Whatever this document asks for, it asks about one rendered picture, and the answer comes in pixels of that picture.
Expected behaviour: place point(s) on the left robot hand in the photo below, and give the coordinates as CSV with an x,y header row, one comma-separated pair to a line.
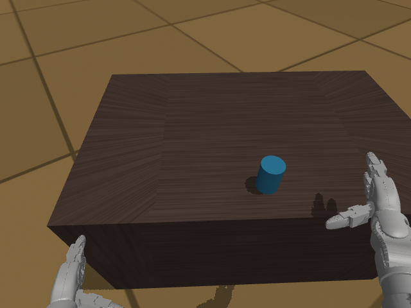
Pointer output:
x,y
70,277

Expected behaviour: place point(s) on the can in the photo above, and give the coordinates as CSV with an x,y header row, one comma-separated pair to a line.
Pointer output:
x,y
270,173

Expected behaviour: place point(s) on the right robot arm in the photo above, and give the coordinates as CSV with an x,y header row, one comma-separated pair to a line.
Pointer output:
x,y
391,241

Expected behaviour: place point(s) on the right robot hand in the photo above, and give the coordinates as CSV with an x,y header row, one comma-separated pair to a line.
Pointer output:
x,y
380,191

